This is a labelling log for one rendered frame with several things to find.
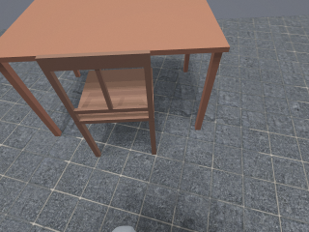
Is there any chair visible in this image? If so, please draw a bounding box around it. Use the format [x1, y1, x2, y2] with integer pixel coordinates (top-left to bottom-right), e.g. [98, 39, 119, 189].
[35, 49, 156, 158]

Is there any table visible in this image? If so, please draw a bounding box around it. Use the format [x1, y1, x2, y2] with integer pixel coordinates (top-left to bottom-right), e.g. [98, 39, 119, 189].
[0, 0, 230, 136]

